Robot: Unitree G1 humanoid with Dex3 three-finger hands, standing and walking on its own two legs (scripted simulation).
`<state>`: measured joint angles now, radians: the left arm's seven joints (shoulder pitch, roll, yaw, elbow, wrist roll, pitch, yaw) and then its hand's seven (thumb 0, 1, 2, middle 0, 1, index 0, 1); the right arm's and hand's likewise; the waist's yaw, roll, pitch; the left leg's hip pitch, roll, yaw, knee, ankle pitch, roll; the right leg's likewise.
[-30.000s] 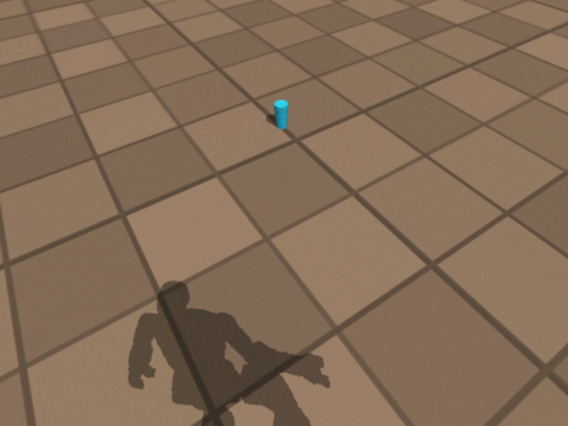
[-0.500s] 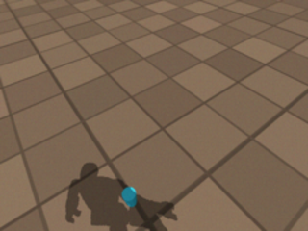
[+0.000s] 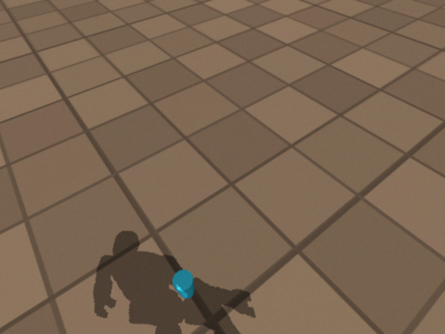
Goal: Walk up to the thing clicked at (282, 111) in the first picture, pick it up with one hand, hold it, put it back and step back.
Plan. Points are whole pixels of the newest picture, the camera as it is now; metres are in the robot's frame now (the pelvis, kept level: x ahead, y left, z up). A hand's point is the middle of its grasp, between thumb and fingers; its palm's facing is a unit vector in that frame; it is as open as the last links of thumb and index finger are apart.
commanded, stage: stand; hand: left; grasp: from the side
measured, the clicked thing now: (185, 286) +0.42 +0.20 -0.71
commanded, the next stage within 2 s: step back in 0.76 s
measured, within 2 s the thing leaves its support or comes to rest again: neither
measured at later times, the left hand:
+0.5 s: hand out of the picture +0.08 +0.25 -0.16, palm faces +0.00 -0.94 -0.34, open 7.4 cm
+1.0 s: hand out of the picture +0.08 +0.27 -0.17, palm faces +0.03 -0.92 -0.39, open 7.4 cm
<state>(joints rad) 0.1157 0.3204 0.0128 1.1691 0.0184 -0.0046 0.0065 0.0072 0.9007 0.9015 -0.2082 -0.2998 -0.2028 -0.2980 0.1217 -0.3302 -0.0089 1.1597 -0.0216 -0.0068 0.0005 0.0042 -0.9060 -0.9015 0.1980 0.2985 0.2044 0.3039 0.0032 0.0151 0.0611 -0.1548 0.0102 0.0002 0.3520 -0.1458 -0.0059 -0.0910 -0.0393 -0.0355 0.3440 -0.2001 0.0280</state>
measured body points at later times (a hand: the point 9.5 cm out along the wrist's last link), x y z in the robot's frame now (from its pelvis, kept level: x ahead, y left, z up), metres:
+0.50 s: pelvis +0.01 +0.00 +0.00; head +0.02 -0.01 +0.45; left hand +0.08 +0.30 -0.13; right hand +0.09 -0.30 -0.14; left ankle +0.03 +0.12 -0.75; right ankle -0.01 -0.14 -0.75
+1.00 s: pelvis -0.02 +0.00 -0.02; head +0.03 +0.00 +0.43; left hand +0.08 +0.32 -0.14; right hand +0.09 -0.32 -0.15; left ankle +0.03 +0.12 -0.75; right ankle -0.01 -0.13 -0.75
